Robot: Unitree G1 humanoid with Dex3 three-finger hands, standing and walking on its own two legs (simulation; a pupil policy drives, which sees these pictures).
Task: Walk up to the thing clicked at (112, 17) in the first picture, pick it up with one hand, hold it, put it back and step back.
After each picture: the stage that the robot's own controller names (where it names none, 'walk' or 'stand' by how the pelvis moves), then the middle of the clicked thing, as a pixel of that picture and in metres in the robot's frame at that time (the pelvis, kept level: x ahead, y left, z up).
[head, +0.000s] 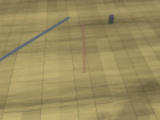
stand; (111, 19) +1.90 -0.36 -0.72
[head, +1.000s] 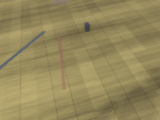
walk; (86, 27) +1.79 +0.10 -0.70
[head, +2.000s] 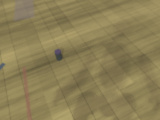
walk; (58, 55) +1.16 +0.34 -0.72
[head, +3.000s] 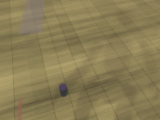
walk; (63, 90) +0.73 +0.23 -0.71
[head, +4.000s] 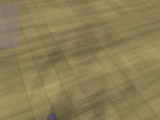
stand; out of the picture +0.48 +0.17 -0.71
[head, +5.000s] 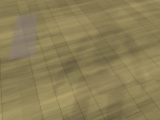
stand; out of the picture +0.41 +0.18 -0.72
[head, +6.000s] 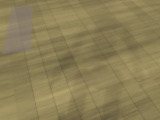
stand; out of the picture +0.38 +0.19 -0.71
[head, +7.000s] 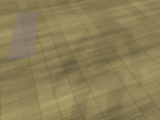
stand; out of the picture +0.37 +0.17 -0.72
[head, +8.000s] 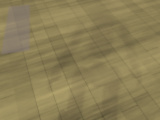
stand; out of the picture +0.39 +0.18 -0.72
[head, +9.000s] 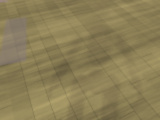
stand; out of the picture +0.39 +0.21 -0.72
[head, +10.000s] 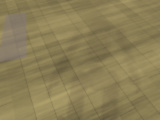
stand; out of the picture +0.38 +0.20 -0.73
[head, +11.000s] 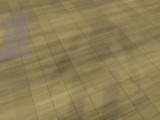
stand; out of the picture +0.38 +0.19 -0.73
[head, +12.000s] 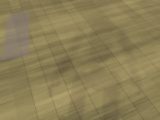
stand; out of the picture +0.39 +0.19 -0.73
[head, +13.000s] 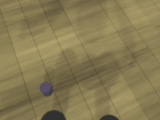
go down; (46, 89) +0.42 +0.20 -0.53
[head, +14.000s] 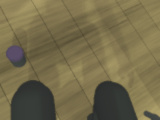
go down; (17, 57) +0.45 +0.27 -0.30
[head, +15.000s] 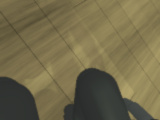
close in; out of the picture +0.42 +0.31 -0.23
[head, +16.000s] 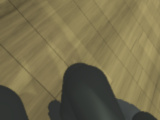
close; out of the picture +0.41 +0.32 -0.22
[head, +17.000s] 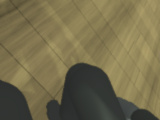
lift; out of the picture +0.40 +0.31 -0.22
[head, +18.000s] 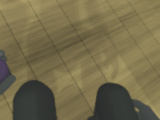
lift; out of the picture +0.32 +0.28 -0.08
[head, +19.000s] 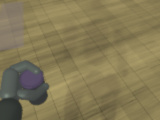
hold; (35, 87) +0.33 +0.17 +0.04
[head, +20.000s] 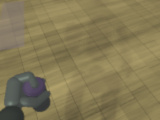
hold; (37, 95) +0.32 +0.17 +0.00
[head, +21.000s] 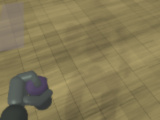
hold; (39, 93) +0.32 +0.17 +0.00
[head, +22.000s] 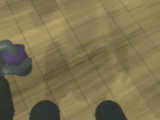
crouch; (18, 61) +0.42 +0.22 -0.08
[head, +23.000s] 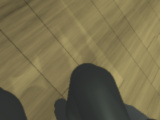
lower; out of the picture +0.40 +0.33 -0.23
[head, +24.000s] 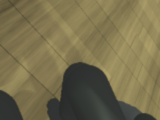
lower; out of the picture +0.41 +0.34 -0.22
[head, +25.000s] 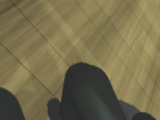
lower; out of the picture +0.41 +0.34 -0.22
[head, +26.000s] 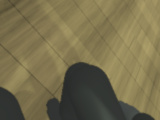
lower; out of the picture +0.41 +0.34 -0.22
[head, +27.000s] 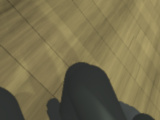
loosen; out of the picture +0.41 +0.34 -0.22
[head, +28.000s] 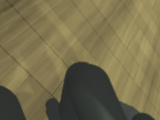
withdraw; out of the picture +0.40 +0.33 -0.23
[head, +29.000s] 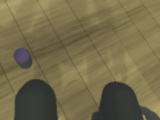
walk; (23, 59) +0.45 +0.27 -0.32
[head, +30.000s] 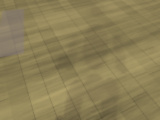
stand; out of the picture +0.38 +0.18 -0.66
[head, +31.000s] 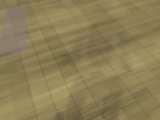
stand; out of the picture +0.40 +0.21 -0.67
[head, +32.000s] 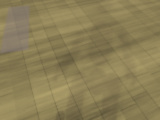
stand; out of the picture +0.40 +0.20 -0.69
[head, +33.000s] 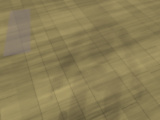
walk; out of the picture +0.42 +0.19 -0.72
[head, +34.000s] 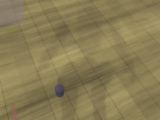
walk; (59, 91) +0.60 +0.16 -0.71
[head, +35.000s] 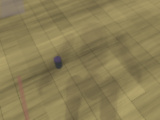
walk; (58, 62) +0.90 +0.27 -0.69
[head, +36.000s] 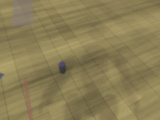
stand; (62, 67) +1.03 +0.22 -0.72
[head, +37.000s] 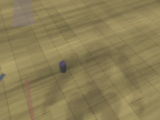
stand; (62, 67) +1.03 +0.22 -0.73
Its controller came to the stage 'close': yes
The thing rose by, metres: 0.71
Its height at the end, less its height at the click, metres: +0.00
